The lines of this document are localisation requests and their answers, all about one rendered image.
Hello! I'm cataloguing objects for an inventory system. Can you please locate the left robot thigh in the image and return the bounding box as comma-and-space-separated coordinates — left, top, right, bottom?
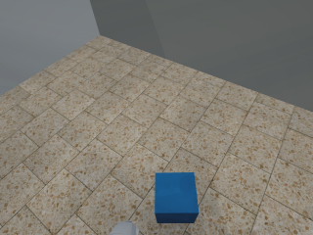
109, 221, 140, 235

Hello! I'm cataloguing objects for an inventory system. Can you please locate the carton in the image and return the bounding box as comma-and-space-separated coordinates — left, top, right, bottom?
155, 172, 200, 223

